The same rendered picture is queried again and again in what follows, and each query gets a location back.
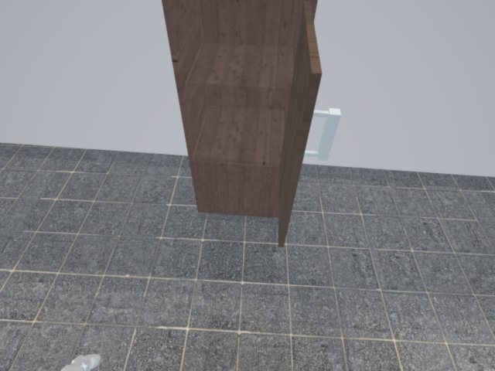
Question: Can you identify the handle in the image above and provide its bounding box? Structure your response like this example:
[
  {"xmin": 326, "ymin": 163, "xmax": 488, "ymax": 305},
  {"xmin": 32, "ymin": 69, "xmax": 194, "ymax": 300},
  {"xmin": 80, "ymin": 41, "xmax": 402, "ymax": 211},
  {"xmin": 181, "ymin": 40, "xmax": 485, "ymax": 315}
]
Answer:
[{"xmin": 304, "ymin": 108, "xmax": 341, "ymax": 161}]

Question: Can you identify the cupboard door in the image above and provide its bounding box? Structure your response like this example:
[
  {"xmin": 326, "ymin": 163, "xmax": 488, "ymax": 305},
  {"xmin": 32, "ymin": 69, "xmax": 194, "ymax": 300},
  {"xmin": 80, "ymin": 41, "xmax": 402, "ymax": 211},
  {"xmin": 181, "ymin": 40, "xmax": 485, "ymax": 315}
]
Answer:
[{"xmin": 278, "ymin": 2, "xmax": 322, "ymax": 247}]

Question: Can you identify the robot left hand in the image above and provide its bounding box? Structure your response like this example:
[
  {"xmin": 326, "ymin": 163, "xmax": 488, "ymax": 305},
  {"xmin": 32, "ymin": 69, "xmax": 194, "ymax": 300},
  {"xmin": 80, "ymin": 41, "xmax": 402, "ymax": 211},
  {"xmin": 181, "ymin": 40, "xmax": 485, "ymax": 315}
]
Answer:
[{"xmin": 61, "ymin": 354, "xmax": 101, "ymax": 371}]

